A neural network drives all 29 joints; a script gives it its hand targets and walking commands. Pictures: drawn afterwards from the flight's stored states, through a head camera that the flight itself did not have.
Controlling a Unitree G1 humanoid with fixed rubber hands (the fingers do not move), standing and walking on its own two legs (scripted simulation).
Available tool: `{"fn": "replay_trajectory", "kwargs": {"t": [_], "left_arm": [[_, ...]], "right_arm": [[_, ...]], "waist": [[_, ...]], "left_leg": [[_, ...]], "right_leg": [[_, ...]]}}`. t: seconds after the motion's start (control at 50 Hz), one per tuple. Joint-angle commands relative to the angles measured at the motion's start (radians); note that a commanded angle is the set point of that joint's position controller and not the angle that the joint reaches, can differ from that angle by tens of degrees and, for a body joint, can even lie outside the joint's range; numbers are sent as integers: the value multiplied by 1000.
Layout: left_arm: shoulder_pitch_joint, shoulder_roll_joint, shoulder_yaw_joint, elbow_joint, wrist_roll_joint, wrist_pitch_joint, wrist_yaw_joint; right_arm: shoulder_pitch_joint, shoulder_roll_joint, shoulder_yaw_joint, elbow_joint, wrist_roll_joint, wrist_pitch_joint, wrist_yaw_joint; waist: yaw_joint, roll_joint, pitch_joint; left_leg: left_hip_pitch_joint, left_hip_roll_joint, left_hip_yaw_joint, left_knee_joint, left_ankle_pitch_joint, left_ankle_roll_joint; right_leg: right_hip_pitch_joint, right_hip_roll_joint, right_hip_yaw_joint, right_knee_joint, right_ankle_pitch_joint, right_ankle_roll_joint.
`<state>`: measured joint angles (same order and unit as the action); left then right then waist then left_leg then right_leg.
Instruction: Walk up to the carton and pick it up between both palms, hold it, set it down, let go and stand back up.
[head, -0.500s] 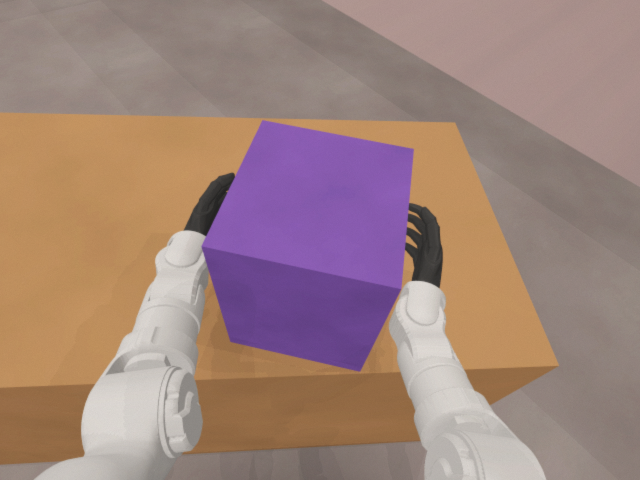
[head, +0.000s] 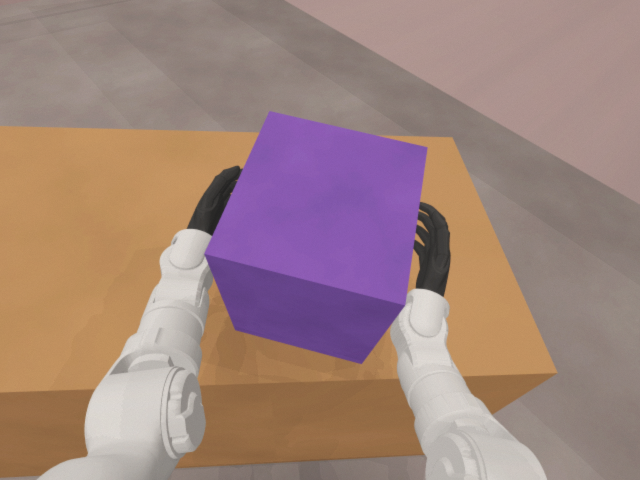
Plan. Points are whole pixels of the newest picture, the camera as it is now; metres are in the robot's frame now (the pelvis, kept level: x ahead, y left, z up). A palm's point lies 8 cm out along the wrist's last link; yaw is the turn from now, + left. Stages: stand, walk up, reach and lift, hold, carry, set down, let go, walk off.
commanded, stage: reach and lift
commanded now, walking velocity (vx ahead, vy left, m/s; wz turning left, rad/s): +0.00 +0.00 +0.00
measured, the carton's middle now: (319, 249) +0.40 -0.01 +0.05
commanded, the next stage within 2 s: none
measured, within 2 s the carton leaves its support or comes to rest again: neither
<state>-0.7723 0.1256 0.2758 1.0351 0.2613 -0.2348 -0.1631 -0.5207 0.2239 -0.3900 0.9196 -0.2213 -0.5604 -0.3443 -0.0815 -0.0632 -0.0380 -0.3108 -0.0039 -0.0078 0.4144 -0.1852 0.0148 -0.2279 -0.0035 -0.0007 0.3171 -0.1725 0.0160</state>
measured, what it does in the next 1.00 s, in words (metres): stands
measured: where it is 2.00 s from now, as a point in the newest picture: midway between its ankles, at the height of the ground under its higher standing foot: outside the picture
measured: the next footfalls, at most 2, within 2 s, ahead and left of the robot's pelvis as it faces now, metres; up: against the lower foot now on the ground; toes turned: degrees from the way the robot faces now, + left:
none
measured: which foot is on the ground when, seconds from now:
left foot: down 0.00-1.00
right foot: down 0.00-1.00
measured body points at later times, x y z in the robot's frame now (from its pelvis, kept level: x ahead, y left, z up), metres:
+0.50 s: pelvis +0.00 +0.00 +0.00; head +0.03 +0.03 +0.45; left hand +0.43 +0.13 +0.08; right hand +0.36 -0.16 +0.08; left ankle +0.01 +0.10 -0.75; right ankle -0.01 -0.14 -0.75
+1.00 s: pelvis -0.02 +0.00 +0.00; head -0.07 +0.03 +0.45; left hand +0.40 +0.13 +0.18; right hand +0.35 -0.16 +0.15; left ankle +0.01 +0.10 -0.75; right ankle -0.01 -0.14 -0.75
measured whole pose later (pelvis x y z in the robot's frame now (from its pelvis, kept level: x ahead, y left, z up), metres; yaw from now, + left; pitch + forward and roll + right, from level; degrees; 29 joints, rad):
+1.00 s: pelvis -0.02 +0.00 +0.00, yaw +0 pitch -3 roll -1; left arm -0.77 0.08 0.20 0.68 0.26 0.34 -0.04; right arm -0.62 0.06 -0.15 0.82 0.09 -0.07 -0.27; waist -0.08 -0.06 -0.08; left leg -0.16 0.00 -0.01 0.35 -0.14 0.01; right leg -0.08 0.00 0.00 0.26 -0.13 0.02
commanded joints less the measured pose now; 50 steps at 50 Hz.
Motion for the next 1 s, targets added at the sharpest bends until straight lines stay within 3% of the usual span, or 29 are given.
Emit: {"fn": "replay_trajectory", "kwargs": {"t": [0.0,0.02,0.04,0.08,0.12,0.16,0.24,0.28,0.36,0.42,0.44,0.46,0.48,0.54,0.62,0.66,0.7,0.76,0.82,0.84,0.92,0.96,0.98], "left_arm": [[-646,-617,-180,-105,141,-119,-21],[-636,-616,-172,-99,159,-116,-21],[-659,-641,-194,-101,154,-118,-14],[-645,-621,-185,-76,154,-123,-9],[-632,-642,-199,-100,147,-123,4],[-660,-642,-199,-81,142,-114,5],[-660,-651,-211,-74,123,-97,15],[-674,-661,-244,-131,103,-93,20],[-661,-693,-289,-195,64,-52,32],[-655,-720,-344,-295,15,-26,35],[-648,-712,-339,-301,14,-8,35],[-673,-736,-382,-390,-23,-3,41],[-662,-739,-387,-372,-29,20,39],[-660,-774,-451,-494,-79,57,47],[-602,-810,-493,-537,-109,171,50],[-563,-796,-453,-519,-81,251,39],[-492,-777,-412,-507,-50,341,25],[-439,-736,-329,-488,0,435,-13],[-558,-748,-322,-566,-22,447,-30],[-623,-764,-339,-623,-38,444,-26],[-651,-796,-365,-622,-66,488,-7],[-647,-789,-317,-537,-36,525,-8],[-633,-780,-302,-547,-23,541,-6]], "right_arm": [[-669,423,357,91,-162,-124,206],[-660,412,359,119,-165,-118,203],[-702,403,350,111,-159,-127,205],[-678,386,338,117,-166,-124,207],[-716,395,377,90,-142,-125,210],[-743,395,375,84,-133,-107,216],[-732,394,385,79,-123,-68,222],[-755,405,424,50,-82,-57,223],[-743,409,482,10,-33,8,233],[-780,422,553,-92,29,33,238],[-759,415,557,-73,40,54,237],[-779,427,593,-126,63,64,240],[-764,424,594,-139,79,91,238],[-794,431,669,-266,148,131,242],[-842,406,742,-435,245,233,239],[-807,362,714,-419,252,301,237],[-760,322,710,-375,278,378,237],[-742,280,665,-341,299,430,229],[-870,308,632,-433,302,431,233],[-912,322,636,-463,312,433,240],[-1013,318,650,-500,325,460,259],[-1056,287,593,-453,309,480,272],[-1055,287,598,-434,320,494,279]], "waist": [[82,149,-510],[87,135,-465],[71,154,-488],[77,136,-479],[102,125,-517],[102,112,-513],[108,112,-508],[122,130,-558],[115,146,-594],[118,171,-690],[112,177,-674],[113,185,-749],[98,173,-703],[100,197,-813],[89,167,-767],[67,150,-644],[81,126,-489],[73,78,-332],[65,59,-374],[65,77,-416],[61,83,-432],[62,72,-342],[74,70,-314]], "left_leg": [[454,89,76,-27,592,-85],[446,89,81,-42,563,-75],[452,95,78,-56,547,-80],[445,91,89,-62,503,-73],[444,92,92,-62,511,-73],[412,89,100,-84,432,-60],[403,78,112,-99,392,-57],[425,74,112,-91,455,-61],[455,62,107,-75,533,-67],[486,55,100,-43,661,-83],[497,53,95,-32,684,-86],[526,56,85,-11,756,-94],[527,54,81,-6,751,-93],[571,49,67,25,825,-100],[562,29,61,27,766,-86],[569,29,60,7,687,-82],[565,27,66,-20,583,-69],[518,13,76,-69,454,-45],[509,6,66,-70,438,-42],[516,5,65,-68,451,-45],[511,11,52,-66,432,-47],[461,13,54,-104,265,-35],[443,15,57,-123,222,-28]], "right_leg": [[103,55,-76,-103,253,-28],[115,52,-72,-112,240,-24],[109,56,-73,-109,228,-30],[102,58,-68,-124,207,-28],[114,60,-64,-117,229,-31],[113,59,-62,-120,178,-30],[120,52,-59,-128,167,-27],[137,53,-60,-113,225,-28],[142,52,-66,-115,245,-21],[178,58,-75,-93,344,-17],[159,59,-75,-103,330,-13],[158,70,-77,-87,365,-15],[146,71,-81,-94,352,-13],[129,82,-87,-91,371,-16],[153,78,-77,-91,364,-10],[142,71,-86,-108,278,-9],[164,64,-87,-116,215,-11],[242,57,-93,-116,174,-11],[265,63,-98,-93,170,-12],[262,63,-99,-79,174,-10],[223,65,-99,-79,128,-6],[204,63,-103,-89,21,-11],[216,63,-102,-85,10,-8]]}}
